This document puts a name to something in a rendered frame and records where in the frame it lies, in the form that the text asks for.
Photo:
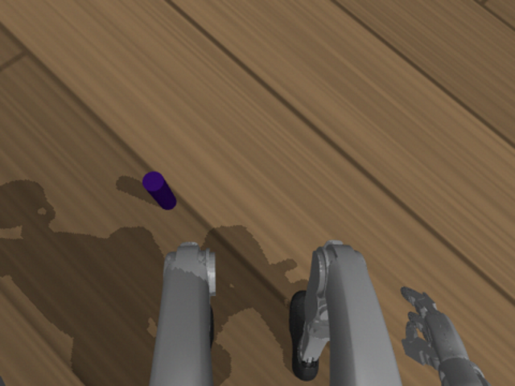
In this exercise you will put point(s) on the right robot foot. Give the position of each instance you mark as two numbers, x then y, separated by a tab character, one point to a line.
304	371

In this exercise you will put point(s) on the can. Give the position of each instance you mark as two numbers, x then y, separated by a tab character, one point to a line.
156	185

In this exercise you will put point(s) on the right robot arm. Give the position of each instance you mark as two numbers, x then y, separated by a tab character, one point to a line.
461	372

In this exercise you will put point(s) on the right robot hand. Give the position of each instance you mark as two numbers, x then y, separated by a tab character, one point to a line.
442	339

